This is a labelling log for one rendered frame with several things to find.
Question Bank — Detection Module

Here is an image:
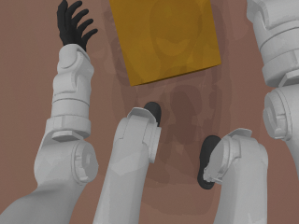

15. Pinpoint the carton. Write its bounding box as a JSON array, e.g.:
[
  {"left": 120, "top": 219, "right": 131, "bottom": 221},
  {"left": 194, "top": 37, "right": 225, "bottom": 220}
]
[{"left": 109, "top": 0, "right": 221, "bottom": 87}]

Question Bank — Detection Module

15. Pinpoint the right robot upper arm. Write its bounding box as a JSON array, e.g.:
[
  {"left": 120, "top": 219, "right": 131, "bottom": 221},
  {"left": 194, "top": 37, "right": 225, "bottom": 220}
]
[{"left": 263, "top": 84, "right": 299, "bottom": 180}]

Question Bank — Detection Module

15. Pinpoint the left robot hand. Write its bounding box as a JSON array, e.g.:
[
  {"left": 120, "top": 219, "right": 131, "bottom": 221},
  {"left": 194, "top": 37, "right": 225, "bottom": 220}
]
[{"left": 56, "top": 0, "right": 98, "bottom": 52}]

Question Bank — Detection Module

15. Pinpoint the robot right thigh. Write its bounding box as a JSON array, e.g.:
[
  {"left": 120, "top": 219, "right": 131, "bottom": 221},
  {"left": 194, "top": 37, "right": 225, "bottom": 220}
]
[{"left": 213, "top": 134, "right": 267, "bottom": 224}]

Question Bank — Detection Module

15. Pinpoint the left robot forearm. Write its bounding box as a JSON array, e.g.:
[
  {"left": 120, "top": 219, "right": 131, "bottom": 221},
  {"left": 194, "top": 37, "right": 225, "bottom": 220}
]
[{"left": 34, "top": 44, "right": 94, "bottom": 177}]

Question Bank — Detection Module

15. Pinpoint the right robot forearm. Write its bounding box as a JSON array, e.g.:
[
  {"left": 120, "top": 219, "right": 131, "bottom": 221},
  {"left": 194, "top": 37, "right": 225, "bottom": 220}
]
[{"left": 246, "top": 0, "right": 299, "bottom": 88}]

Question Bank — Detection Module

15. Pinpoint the left robot upper arm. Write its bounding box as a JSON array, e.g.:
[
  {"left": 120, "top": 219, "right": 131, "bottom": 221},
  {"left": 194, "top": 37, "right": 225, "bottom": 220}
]
[{"left": 0, "top": 140, "right": 99, "bottom": 224}]

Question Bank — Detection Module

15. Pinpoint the robot right shin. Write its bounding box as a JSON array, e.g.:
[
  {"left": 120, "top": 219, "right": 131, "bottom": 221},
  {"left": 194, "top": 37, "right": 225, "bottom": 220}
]
[{"left": 203, "top": 128, "right": 268, "bottom": 185}]

